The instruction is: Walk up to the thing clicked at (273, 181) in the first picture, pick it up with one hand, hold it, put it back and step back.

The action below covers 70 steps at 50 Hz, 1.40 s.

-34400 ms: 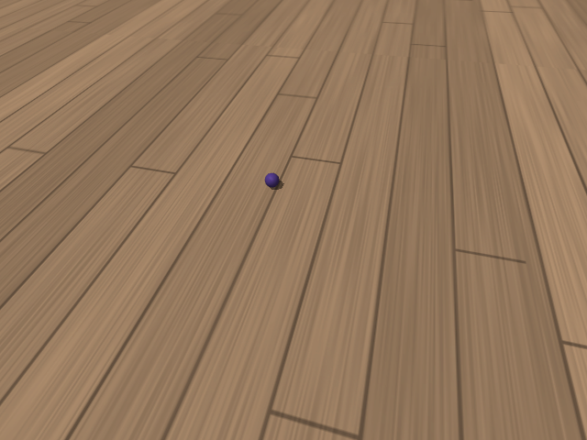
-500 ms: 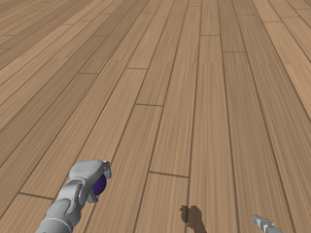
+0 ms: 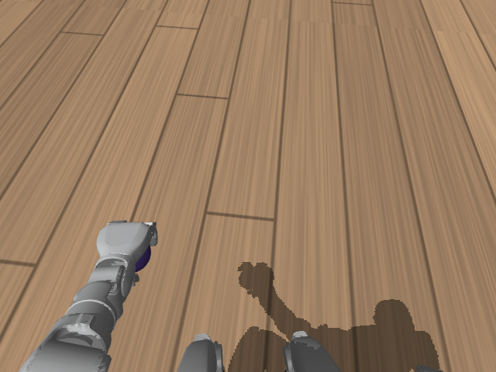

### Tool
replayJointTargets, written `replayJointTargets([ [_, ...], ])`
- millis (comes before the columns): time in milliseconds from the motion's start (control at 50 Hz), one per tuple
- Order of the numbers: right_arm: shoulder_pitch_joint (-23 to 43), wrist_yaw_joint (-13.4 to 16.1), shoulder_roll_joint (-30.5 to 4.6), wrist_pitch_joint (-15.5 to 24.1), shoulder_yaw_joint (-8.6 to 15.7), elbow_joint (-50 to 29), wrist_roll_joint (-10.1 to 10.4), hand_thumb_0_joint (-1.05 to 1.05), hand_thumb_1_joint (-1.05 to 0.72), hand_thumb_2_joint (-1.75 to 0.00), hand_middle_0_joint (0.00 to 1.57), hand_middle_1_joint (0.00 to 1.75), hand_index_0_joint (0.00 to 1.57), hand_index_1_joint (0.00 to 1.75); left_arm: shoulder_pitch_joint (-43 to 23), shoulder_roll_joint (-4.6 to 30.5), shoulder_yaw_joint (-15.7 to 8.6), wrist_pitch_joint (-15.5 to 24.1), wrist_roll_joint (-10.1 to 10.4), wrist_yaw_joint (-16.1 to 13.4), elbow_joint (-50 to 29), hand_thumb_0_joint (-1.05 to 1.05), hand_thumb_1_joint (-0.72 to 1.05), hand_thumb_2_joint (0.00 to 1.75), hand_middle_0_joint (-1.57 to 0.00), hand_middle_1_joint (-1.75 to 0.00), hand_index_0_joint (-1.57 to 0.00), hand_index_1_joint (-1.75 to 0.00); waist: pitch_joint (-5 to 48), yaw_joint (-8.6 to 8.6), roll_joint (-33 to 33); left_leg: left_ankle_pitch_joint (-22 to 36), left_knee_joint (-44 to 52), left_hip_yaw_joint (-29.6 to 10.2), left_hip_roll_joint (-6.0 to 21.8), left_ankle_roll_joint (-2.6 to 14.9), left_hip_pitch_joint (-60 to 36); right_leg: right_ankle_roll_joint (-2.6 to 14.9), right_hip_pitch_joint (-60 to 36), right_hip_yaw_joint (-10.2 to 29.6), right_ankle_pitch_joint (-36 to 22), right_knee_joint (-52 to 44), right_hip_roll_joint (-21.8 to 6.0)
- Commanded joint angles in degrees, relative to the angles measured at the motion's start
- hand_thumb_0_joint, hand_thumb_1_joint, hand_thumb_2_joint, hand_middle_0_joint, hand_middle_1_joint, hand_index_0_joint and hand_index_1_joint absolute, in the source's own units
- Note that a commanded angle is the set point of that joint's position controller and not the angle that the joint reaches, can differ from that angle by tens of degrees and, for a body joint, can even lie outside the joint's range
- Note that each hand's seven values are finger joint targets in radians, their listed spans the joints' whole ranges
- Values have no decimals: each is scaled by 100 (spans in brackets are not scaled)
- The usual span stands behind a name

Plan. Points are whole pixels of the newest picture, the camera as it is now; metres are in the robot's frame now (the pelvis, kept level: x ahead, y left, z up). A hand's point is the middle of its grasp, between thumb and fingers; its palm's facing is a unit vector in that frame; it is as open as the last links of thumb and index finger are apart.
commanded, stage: crouch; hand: left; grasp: from above
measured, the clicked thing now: (130, 253) +0.38 +0.23 -0.12
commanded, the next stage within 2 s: lower in 1.40 s
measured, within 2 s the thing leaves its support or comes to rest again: neither
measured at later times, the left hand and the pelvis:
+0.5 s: hand (160, 274) +0.40 +0.22 -0.35, palm faces -0.45 +0.00 -0.89, open 9.0 cm; pelvis -0.03 +0.00 -0.19, yaw -3 degrees
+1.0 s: hand (170, 275) +0.43 +0.22 -0.45, palm faces -0.46 -0.01 -0.89, open 9.0 cm; pelvis -0.04 +0.00 -0.28, yaw -6 degrees
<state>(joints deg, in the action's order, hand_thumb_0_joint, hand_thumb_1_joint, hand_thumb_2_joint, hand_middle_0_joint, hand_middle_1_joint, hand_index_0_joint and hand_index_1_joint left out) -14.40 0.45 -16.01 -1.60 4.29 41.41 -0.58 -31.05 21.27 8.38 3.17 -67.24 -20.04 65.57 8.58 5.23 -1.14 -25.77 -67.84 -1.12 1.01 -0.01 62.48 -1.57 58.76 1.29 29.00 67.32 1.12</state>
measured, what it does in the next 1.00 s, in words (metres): lowers itself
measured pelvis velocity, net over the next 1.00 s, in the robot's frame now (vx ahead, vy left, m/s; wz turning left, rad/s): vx -0.04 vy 0.00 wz -0.10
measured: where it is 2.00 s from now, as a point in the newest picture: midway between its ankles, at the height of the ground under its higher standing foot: outside the picture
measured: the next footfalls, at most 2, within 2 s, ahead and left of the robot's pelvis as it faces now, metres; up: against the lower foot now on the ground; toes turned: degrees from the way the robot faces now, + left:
none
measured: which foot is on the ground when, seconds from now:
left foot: down 0.00-1.00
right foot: down 0.00-1.00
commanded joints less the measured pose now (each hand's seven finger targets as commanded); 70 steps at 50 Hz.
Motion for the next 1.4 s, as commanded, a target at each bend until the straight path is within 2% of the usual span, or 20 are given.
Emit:
replayJointTargets([
  [0, -439, 102, -874, 285, 305, -333, -115, 0, -90, -90, 20, 30, 20, 30, -2342, 1257, -513, -92, 68, -488, -650, 0, 54, 93, -85, -98, -89, -94, 2775, 50, -492, 794, -238, -29, -58, 41, -1018, 372, 669, -341, -991, 195, 131],
  [40, -471, 130, -873, 293, 324, -369, -126, 0, -90, -90, 20, 30, 20, 30, -2449, 1445, -622, -142, 72, -489, -716, 0, 52, 94, -86, -95, -89, -92, 3197, 58, -534, 726, -574, 18, -75, 81, -735, 376, 805, -345, -950, 458, 142],
  [100, -477, 119, -874, 335, 311, -269, -200, 0, -90, -90, 20, 30, 20, 30, -2457, 1433, -703, -197, 134, -430, -436, 0, 53, 89, -86, -92, -89, -88, 3152, 167, -491, 524, -978, -58, -64, 94, -68, 376, 1383, -371, -767, 916, 139],
  [140, -520, 115, -882, 341, 319, -282, -222, 0, -90, -90, 20, 30, 20, 30, -2721, 1718, -809, -164, 105, -387, -658, 0, 53, 90, -87, -91, -90, -88, 3550, 154, -595, 460, -1265, -75, -54, 109, -20, 382, 1654, -406, -664, 1154, 138],
  [160, -534, 109, -922, 342, 307, -260, -234, 0, -90, -90, 20, 30, 20, 30, -2697, 1786, -849, -159, 52, -369, -517, 0, 51, 90, -86, -90, -89, -87, 3478, 185, -623, 314, -1335, -128, -46, 86, 139, 397, 1853, -427, -512, 1306, 140],
  [180, -523, 87, -909, 351, 282, -232, -255, 0, -90, -90, 20, 30, 20, 30, -2669, 1587, -767, -148, 78, -346, -287, 0, 53, 88, -87, -90, -90, -87, 3312, 268, -599, 220, -1457, -169, -46, 91, 379, 401, 2128, -453, -435, 1457, 140],
  [200, -551, 78, -890, 372, 291, -223, -268, 0, -90, -90, 20, 30, 20, 30, -3012, 1611, -777, -86, 109, -342, -500, 0, 52, 87, -86, -91, -90, -87, 3398, 310, -610, -46, -1603, -152, -53, 104, 596, 393, 2260, -461, -267, 1522, 152],
  [240, -563, 62, -906, 403, 251, -198, -282, 0, -90, -90, 20, 30, 20, 30, -3043, 1967, -958, -11, 57, -355, -378, 0, 53, 83, -86, -89, -90, -84, 3514, 282, -513, -180, -1901, -146, -62, 132, 910, 393, 2450, -469, -129, 1728, 163],
  [320, -586, -28, -905, 476, 201, -144, -353, 0, -90, -90, 20, 30, 20, 30, -3297, 1949, -947, 172, -23, -386, -275, 0, 53, 86, -86, -90, -91, -86, 3536, 460, -643, -584, -2357, -207, -64, 121, 1384, 392, 3128, -520, 227, 2133, 157],
  [360, -599, -70, -921, 519, 173, -108, -380, 0, -90, -90, 20, 30, 20, 30, -3533, 2221, -1088, 264, -70, -455, -381, 0, 51, 85, -85, -89, -89, -84, 3883, 429, -764, -483, -2642, -164, -74, 133, 1508, 389, 3205, -520, 131, 2330, 176],
  [600, -668, -362, -964, 579, 86, 124, -566, 0, -91, -90, 20, 30, 20, 30, -4008, 2424, -1202, 270, -222, -700, -202, 0, 50, 88, -86, -87, -90, -84, 4453, 511, -1478, 467, -3740, -181, 29, 108, 1602, 374, 3943, -698, -645, 3418, 218],
  [620, -655, -394, -905, 573, 68, 107, -580, 0, -91, -90, 20, 30, 20, 30, -3716, 2349, -1196, 246, -230, -691, -45, 0, 51, 89, -87, -87, -90, -84, 4334, 467, -1437, 545, -3821, -175, 34, 115, 1601, 368, 3952, -687, -693, 3446, 222],
  [940, -634, -581, -995, 536, -68, 177, -663, 0, -91, -90, 20, 30, 20, 30, -4131, 2685, -1322, 362, -242, -646, 503, 0, 46, 82, -83, -83, -87, -80, 3710, 656, -1375, -100, -4602, -130, 52, 137, 2931, 356, 4580, -793, -350, 4204, 321],
  [1000, -627, -582, -1023, 529, -76, 186, -663, 0, -91, -90, 20, 30, 20, 30, -4311, 2916, -1397, 406, -244, -639, 396, 0, 43, 83, -81, -84, -84, -81, 3977, 614, -1470, -65, -4764, -101, 54, 140, 2960, 356, 4507, -788, -384, 4328, 340],
  [1020, -672, -598, -1022, 533, -112, 179, -691, 0, -91, -90, 20, 30, 20, 30, -4257, 2897, -1389, 412, -266, -631, 552, 0, 44, 84, -81, -87, -84, -83, 3901, 705, -1315, -68, -4840, -122, 55, 156, 3050, 331, 4469, -798, -409, 4341, 338],
  [1160, -628, -613, -1078, 534, -224, 220, -717, 0, -91, -90, 20, 30, 20, 30, -4511, 3132, -1414, 529, -256, -637, 630, 0, 46, 84, -82, -87, -86, -84, 3841, 713, -1437, -271, -5068, -127, 70, 147, 3374, 353, 4635, -891, -224, 4587, 403],
  [1220, -686, -626, -1105, 528, -301, 233, -735, 0, -91, -90, 20, 30, 20, 30, -4377, 3323, -1553, 520, -255, -676, 768, 0, 48, 86, -83, -89, -87, -85, 3702, 687, -1372, -233, -5180, -101, 62, 168, 3665, 323, 4547, -892, -295, 4669, 402],
  [1260, -638, -623, -1154, 536, -310, 227, -749, 0, -91, -90, 20, 30, 20, 30, -4472, 3272, -1453, 508, -270, -657, 814, 0, 51, 83, -84, -89, -88, -84, 3554, 777, -1452, -324, -5213, -142, 86, 152, 3605, 349, 4805, -967, -193, 4754, 412],
  [1360, -596, -620, -1172, 516, -375, 226, -739, 0, -91, -90, 20, 30, 20, 30, -4465, 3479, -1511, 500, -255, -641, 854, 0, 47, 84, -83, -88, -86, -84, 3598, 712, -1561, -353, -5322, -137, 82, 141, 3763, 356, 4753, -990, -171, 4880, 450],
  [1380, -566, -626, -1134, 501, -398, 217, -742, 0, -91, -90, 20, 30, 20, 30, -4419, 3366, -1439, 499, -240, -629, 900, 0, 46, 84, -83, -86, -85, -83, 3582, 718, -1545, -359, -5362, -132, 91, 139, 3828, 354, 4718, -973, -182, 4897, 466],
])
